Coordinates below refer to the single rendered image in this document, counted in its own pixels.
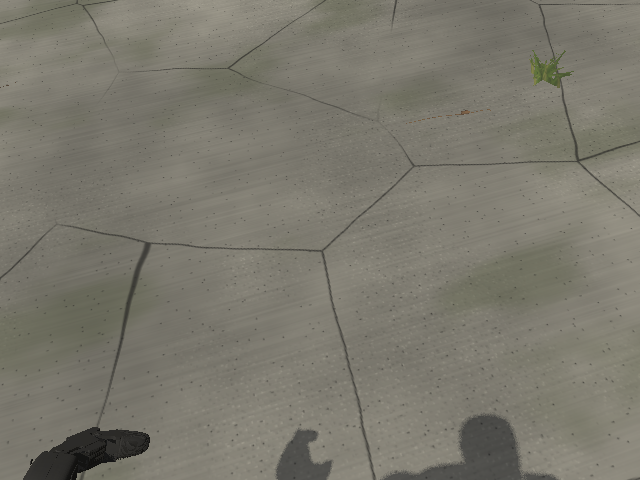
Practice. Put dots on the left robot hand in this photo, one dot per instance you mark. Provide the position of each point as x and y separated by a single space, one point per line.
85 450

